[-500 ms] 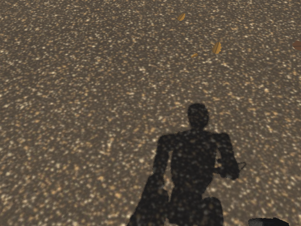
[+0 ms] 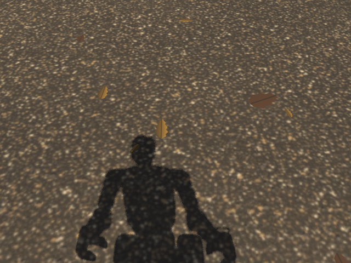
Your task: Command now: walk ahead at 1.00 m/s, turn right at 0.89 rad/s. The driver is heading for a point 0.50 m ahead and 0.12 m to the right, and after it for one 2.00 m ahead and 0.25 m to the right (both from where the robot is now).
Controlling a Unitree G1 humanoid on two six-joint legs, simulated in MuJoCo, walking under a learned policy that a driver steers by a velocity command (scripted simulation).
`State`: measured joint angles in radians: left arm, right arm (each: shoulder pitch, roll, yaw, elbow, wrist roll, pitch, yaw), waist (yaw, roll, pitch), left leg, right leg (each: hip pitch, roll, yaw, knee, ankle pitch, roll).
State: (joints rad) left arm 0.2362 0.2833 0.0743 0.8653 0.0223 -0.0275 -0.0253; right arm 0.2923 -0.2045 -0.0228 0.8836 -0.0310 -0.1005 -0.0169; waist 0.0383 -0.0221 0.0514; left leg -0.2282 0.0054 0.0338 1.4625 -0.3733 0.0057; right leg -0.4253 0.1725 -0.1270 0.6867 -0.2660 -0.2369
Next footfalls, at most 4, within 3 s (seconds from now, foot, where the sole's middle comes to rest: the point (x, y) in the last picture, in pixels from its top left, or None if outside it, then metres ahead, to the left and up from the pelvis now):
0.32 left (142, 242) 0.55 0.15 -0.74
0.72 right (224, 206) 0.71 -0.16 -0.74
1.14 left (166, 199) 0.73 0.08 -0.74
1.66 right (210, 198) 0.74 -0.10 -0.74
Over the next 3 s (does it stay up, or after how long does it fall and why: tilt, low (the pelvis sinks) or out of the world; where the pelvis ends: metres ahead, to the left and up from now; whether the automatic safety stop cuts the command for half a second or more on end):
stays up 0.68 0.00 0.04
